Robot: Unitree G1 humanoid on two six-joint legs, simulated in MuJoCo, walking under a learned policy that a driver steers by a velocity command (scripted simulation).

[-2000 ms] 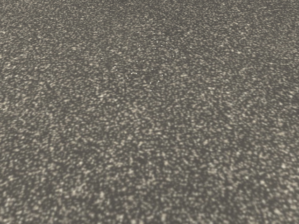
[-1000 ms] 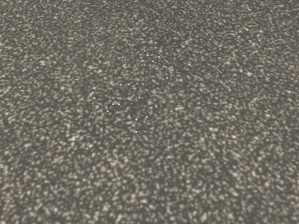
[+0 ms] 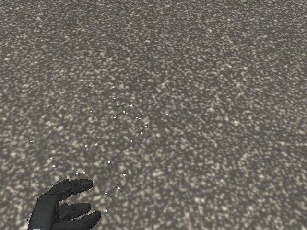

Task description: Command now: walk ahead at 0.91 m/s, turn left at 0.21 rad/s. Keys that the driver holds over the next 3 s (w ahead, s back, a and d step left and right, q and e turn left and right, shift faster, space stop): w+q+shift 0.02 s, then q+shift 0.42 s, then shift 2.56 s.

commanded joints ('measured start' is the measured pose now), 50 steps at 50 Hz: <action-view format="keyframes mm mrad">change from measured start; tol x32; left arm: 1 223 172 70 -25 -15 -3 15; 4 571 269 85 76 65 -3 29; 15 97 150 59 89 56 -9 93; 50 280 166 47 193 63 76 88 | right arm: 1 -30 -211 -36 -41 -22 6 -2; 50 -409 -127 -37 -371 -25 82 -9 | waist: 1 278 215 -59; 4 292 -276 -542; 13 44 -143 28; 26 165 347 -250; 29 130 -28 -176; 50 148 44 -92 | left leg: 1 -298 168 -29 400 1200 180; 4 -912 -107 -231 1312 -62 102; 23 -602 -104 119 549 279 187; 25 -377 26 -218 359 983 279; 27 -180 264 -714 208 779 504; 50 -560 -14 -253 274 244 172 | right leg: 1 542 105 -49 38 -137 -55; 4 1185 -409 866 -303 -414 -186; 7 674 -318 303 -253 320 -87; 11 378 -271 13 -368 356 -73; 23 620 -259 -212 2 562 -5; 26 89 121 15 831 -738 149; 27 51 84 145 861 -660 128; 50 537 -59 132 -222 -17 65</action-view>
